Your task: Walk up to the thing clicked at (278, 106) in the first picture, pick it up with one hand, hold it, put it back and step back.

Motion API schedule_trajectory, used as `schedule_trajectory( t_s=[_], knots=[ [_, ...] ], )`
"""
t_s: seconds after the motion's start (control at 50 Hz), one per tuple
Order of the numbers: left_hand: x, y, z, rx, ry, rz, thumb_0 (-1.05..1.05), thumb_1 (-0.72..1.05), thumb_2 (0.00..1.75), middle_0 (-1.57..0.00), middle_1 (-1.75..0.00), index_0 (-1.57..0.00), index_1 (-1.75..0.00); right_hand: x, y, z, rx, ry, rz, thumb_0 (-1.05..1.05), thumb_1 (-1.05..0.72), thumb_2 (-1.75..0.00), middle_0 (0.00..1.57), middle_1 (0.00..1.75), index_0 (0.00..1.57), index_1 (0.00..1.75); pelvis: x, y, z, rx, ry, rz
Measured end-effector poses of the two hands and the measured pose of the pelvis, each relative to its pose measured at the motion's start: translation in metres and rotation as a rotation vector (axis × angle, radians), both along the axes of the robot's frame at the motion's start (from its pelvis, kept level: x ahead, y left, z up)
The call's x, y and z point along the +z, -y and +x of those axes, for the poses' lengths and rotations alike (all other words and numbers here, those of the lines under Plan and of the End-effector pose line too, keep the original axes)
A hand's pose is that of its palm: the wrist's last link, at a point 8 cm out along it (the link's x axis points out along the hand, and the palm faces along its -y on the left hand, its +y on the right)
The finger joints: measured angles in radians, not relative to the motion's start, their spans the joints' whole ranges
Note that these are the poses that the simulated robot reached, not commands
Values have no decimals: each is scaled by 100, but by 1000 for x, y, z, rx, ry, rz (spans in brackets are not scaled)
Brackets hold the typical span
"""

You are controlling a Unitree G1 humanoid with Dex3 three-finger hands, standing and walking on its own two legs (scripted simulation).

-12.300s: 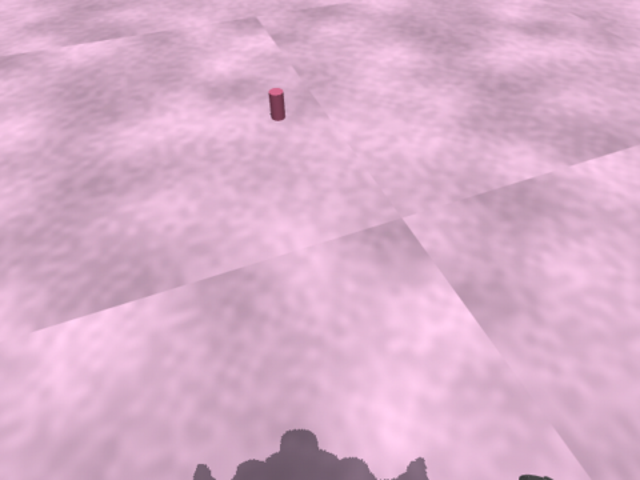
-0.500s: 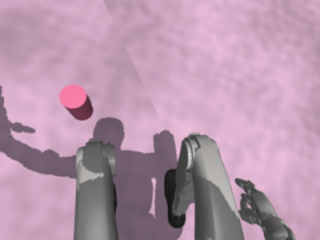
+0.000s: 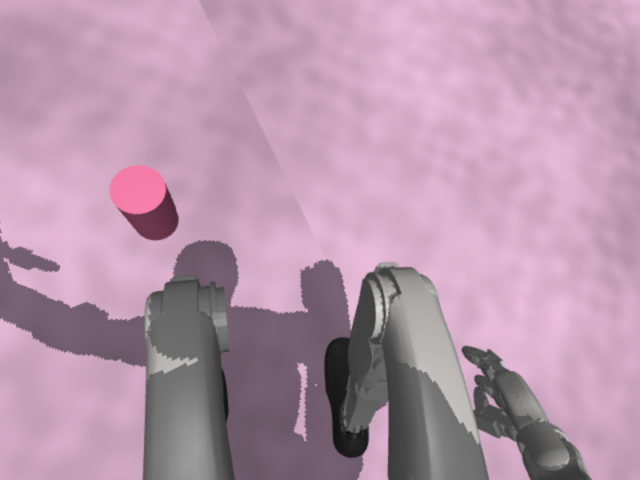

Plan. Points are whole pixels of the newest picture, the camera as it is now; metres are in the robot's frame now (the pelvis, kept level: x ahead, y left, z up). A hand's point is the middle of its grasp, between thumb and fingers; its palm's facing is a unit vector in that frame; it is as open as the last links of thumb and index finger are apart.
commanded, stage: approach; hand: left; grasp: from the side
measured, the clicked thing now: (148, 206) +0.48 +0.24 -0.28
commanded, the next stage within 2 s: close in in 0.40 s
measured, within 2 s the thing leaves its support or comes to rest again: neither
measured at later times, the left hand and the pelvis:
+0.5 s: hand (65, 218) +0.43 +0.33 -0.19, palm faces +0.14 -0.99 +0.03, open 17.5 cm; pelvis +0.00 +0.01 -0.06, yaw -6 degrees
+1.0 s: hand (125, 226) +0.43 +0.26 -0.24, palm faces +0.15 -0.99 -0.01, open 17.5 cm; pelvis -0.02 +0.02 -0.08, yaw -9 degrees
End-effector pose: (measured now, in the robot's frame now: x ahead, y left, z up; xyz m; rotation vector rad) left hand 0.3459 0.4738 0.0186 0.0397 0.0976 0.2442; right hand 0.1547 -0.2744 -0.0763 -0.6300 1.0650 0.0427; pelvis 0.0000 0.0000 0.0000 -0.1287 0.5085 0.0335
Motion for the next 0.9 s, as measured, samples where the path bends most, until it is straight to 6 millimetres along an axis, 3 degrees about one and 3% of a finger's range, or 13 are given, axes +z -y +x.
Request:
schedule_trajectory(
  t_s=[0.08, 0.26, 0.36, 0.48, 0.68, 0.76, 0.9],
  knots=[
    [-31, 10, 8, -9, 15, -33, -1, -59, 5, -8, -8, -6, -10, -5, -2, -3, 30, -14, -11, 0, -92, -91, 20, 30, 20, 30, -9, 0, -1, -11, 15, -9],
    [-141, 46, 33, -38, -34, -103, -1, -58, 5, -7, -8, -5, -10, -15, -8, -8, 113, -103, -90, 0, -91, -91, 20, 30, 20, 30, -37, -4, 0, -34, 73, -49],
    [-183, 64, 44, -60, -23, -89, -2, -57, 7, -7, -9, -5, -10, -18, -12, -11, 154, -175, -146, 0, -91, -91, 20, 30, 20, 30, -48, -8, 2, -42, 107, -78],
    [-207, 88, 54, -87, -5, -78, -2, -56, 8, -6, -10, -5, -11, -21, -15, -10, 202, -214, -188, 0, -92, -91, 20, 30, 20, 30, -56, -11, 0, -50, 148, -104],
    [-245, 153, 54, -94, -19, -139, -2, -60, 3, -7, -9, -7, -9, -20, -23, -12, 278, -178, -216, 0, -94, -91, 20, 30, 20, 30, -71, -13, -11, -78, 250, -135],
    [-249, 159, 56, -38, 33, -122, -2, -60, 3, -7, -8, -7, -7, -18, -25, -22, 297, -201, -234, 0, -94, -91, 20, 30, 20, 30, -75, -13, -15, -88, 287, -146],
    [-251, 154, 58, -47, 32, -47, -2, -57, 3, -6, -7, -7, -6, -17, -24, -46, 291, -281, -265, 0, -94, -91, 20, 30, 20, 30, -77, -17, -18, -93, 304, -167]
  ],
)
